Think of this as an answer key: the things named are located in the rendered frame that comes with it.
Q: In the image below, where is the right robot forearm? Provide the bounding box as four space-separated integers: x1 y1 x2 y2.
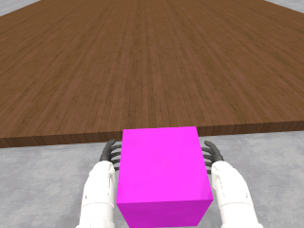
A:
211 161 263 228

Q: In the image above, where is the left robot forearm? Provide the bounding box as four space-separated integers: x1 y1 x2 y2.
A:
75 161 116 228

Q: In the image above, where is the left robot hand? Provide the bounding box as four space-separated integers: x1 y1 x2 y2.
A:
99 139 122 171

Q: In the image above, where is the carton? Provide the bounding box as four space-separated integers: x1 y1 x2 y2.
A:
116 126 214 228

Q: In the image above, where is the right robot hand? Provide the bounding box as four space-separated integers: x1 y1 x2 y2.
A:
201 141 224 175

